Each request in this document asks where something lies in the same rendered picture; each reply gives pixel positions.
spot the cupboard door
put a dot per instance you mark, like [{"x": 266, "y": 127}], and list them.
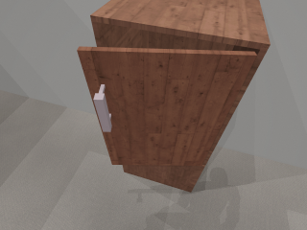
[{"x": 167, "y": 106}]

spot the handle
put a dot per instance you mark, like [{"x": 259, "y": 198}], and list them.
[{"x": 102, "y": 109}]

